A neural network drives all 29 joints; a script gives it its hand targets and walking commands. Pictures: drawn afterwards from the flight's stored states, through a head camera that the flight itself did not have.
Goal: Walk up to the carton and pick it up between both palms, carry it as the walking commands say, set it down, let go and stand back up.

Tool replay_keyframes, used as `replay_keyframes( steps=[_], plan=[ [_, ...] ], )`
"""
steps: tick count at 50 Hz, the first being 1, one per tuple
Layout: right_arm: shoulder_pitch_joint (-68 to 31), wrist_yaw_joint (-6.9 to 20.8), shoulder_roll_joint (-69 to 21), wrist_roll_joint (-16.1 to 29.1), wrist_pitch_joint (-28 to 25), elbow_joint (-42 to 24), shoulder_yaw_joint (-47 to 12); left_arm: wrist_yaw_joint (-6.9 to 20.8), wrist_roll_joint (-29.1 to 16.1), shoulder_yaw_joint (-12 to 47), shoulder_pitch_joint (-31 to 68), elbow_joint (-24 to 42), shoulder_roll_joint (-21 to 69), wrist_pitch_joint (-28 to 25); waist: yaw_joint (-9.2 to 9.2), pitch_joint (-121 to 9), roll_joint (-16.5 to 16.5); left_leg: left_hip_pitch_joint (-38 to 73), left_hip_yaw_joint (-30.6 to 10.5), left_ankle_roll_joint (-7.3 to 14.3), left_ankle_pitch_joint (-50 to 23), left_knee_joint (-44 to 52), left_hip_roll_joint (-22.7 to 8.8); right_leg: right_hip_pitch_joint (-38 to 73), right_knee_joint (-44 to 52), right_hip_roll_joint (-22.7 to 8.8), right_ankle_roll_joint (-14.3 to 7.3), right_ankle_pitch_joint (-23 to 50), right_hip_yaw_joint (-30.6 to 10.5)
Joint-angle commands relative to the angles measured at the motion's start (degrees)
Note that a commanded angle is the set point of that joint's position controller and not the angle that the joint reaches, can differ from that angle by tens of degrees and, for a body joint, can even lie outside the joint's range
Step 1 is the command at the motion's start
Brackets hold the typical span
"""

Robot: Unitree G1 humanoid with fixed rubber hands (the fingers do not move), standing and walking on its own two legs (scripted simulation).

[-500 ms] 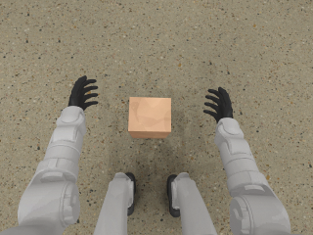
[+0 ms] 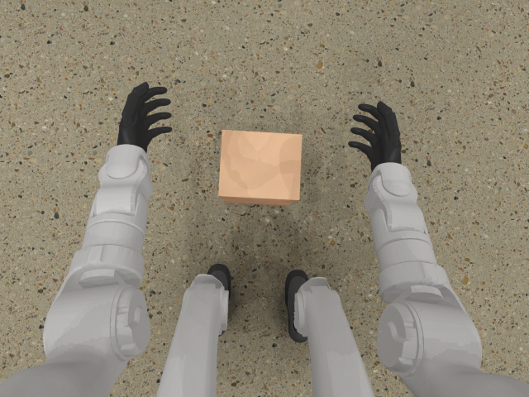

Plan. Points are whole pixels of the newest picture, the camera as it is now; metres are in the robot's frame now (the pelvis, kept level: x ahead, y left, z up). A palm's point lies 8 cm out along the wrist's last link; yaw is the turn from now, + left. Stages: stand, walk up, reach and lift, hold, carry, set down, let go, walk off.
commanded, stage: reach and lift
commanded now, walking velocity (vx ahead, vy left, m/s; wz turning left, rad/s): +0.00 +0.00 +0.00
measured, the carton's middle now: (258, 173) +0.47 +0.01 -0.50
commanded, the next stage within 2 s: none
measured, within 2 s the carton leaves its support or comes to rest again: neither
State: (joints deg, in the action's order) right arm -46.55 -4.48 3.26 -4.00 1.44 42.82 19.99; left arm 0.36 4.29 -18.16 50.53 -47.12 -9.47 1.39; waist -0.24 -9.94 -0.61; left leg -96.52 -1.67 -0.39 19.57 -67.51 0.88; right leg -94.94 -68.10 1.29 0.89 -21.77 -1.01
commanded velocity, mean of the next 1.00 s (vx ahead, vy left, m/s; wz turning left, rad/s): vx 0.00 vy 0.00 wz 0.00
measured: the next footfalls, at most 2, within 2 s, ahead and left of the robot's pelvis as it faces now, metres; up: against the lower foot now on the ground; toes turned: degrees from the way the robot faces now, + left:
none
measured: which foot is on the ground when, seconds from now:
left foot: down 0.00-1.00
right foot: down 0.00-1.00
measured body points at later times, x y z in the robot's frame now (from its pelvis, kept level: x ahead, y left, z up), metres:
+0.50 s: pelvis -0.03 +0.00 -0.14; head +0.29 +0.02 +0.17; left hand +0.46 +0.20 -0.29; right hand +0.45 -0.17 -0.29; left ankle +0.07 +0.12 -0.60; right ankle +0.06 -0.12 -0.59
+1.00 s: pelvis -0.05 +0.00 -0.24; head +0.31 +0.02 +0.02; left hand +0.45 +0.19 -0.44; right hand +0.45 -0.16 -0.44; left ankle +0.07 +0.12 -0.60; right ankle +0.06 -0.12 -0.60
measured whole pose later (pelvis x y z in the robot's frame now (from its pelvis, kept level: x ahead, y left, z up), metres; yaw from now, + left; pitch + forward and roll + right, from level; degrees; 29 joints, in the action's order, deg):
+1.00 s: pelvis -0.05 +0.00 -0.24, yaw -2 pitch +43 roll -2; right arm -67.9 -7.8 13.9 12.5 -1.6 58.3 5.9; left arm -5.9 -11.1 -4.7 70.1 -61.0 -17.9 -1.8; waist 0.1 11.5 -1.0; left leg -133.4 -1.6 -0.6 29.0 -119.5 2.1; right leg -131.2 -119.9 3.8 3.2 -31.8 -1.3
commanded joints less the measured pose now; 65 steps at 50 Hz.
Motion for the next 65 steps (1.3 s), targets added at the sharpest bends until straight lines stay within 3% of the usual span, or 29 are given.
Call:
replay_keyframes(
  steps=[1,16,31,50,53,55,61,65],
  plan=[
    [-8.41,-0.31,4.54,0.91,-1.25,-4.94,-0.65,-0.59,-0.95,0.74,10.09,5.7,-4.41,-1.1,0.35,-47.58,2.19,29.11,2.32,-2.14,-18.09,-1.84,3.24,18.7,-0.92,3.6,1.43,17.13,3.01],
    [-15.07,-2.59,9.26,7.66,0.11,-5.21,-6.02,-3.41,-6.76,4.95,15.01,6.38,-8.55,-0.22,0.96,-54.49,0.99,16.33,4.82,-2.17,-10.54,-19.13,3.69,9.57,-18.2,4.11,2.21,10.85,3.81],
    [-22.95,-2.81,13.44,12.13,-0.96,2.77,-8.51,-5.45,-10.62,8.95,22.78,-0.53,-10.53,-0.95,0.72,-47.69,2.42,8.84,3.7,-2.08,-3.61,-31.28,2.04,-3.84,-31.05,3.46,1.91,2.09,5.22],
    [-32.16,-3.61,16.29,16.95,-4.54,10.78,-14.11,-6.41,-16.17,13.44,31.8,-9.18,-14.0,-4.86,0.54,-42.52,2.43,2.72,1.99,-1.45,-6.21,-44.59,0.27,-8.98,-43.73,1.92,1.77,3.53,3.47],
    [-33.12,-3.73,15.58,19.22,-4.91,10.13,-16.27,-6.55,-18.92,15.51,32.87,-8.31,-12.5,-5.45,1.14,-46.78,2.45,4.8,2.28,-1.41,-8.44,-45.43,0.31,-6.19,-44.44,1.95,1.62,5.34,3.77],
    [-32.47,-3.52,14.87,19.48,-4.51,11.16,-17.3,-6.09,-20.24,16.33,32.47,-9.52,-12.15,-5.26,0.55,-45.05,0.97,3.31,1.75,-0.98,-8.73,-45.99,0.07,-7.06,-44.63,1.66,1.85,5.81,3.61],
    [-33.07,-3.6,15.62,19.3,-4.54,11.93,-17.09,-6.13,-17.85,13.55,31.22,-13.02,-14.46,-5.47,1.78,-39.69,0.54,-1.32,1.78,-0.68,-6.81,-46.18,-0.22,-10.15,-44.63,1.79,2.05,4.53,2.6],
    [-33.31,-3.97,15.59,18.88,-4.48,13.37,-16.94,-6.23,-17.43,13.46,32.06,-13.51,-14.41,-5.59,1.39,-38.41,1.33,-2.25,2.07,-0.93,-4.86,-45.87,-0.23,-10.9,-44.11,1.95,1.88,3.09,2.45]
  ],
)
